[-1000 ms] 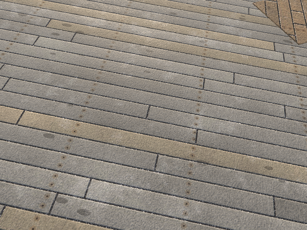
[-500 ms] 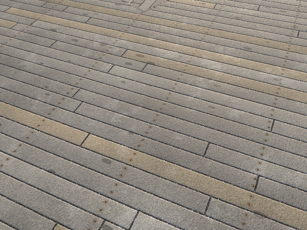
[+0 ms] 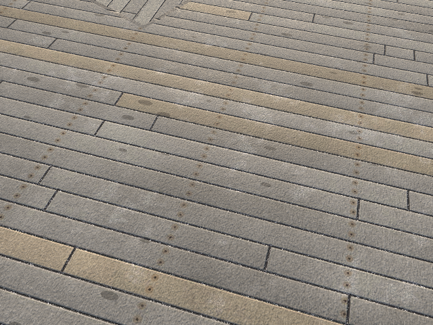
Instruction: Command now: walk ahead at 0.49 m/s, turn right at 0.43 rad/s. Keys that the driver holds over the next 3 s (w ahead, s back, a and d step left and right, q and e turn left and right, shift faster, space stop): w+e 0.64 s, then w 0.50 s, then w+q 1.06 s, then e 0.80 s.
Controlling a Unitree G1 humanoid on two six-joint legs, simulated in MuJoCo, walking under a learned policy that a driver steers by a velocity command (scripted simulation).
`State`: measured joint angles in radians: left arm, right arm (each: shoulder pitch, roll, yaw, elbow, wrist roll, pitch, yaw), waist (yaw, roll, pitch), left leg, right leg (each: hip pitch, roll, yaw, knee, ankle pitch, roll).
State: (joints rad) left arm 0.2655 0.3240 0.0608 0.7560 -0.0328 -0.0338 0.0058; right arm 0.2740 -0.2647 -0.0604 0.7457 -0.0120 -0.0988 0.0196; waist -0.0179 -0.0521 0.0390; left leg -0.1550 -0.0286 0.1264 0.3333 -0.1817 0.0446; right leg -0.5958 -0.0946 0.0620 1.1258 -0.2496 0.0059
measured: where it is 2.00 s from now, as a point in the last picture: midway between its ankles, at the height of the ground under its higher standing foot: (299, 178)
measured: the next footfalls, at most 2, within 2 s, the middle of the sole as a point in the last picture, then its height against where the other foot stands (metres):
right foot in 0.30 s outside the picture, level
left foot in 0.78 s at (224, 274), level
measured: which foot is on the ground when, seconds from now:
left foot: down 0.00-0.32, up 0.34-0.76, down 0.78-1.00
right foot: up 0.00-0.28, down 0.30-0.78, up 0.80-1.00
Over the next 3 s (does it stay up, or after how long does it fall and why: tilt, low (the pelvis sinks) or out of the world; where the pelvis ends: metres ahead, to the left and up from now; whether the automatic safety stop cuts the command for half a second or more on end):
stays up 1.33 -0.31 0.00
